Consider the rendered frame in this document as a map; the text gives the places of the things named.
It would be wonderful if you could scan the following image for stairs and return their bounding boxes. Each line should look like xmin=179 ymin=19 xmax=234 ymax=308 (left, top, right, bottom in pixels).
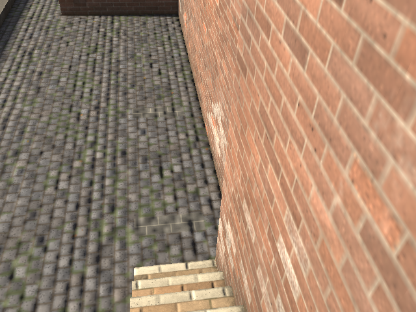
xmin=130 ymin=259 xmax=244 ymax=312

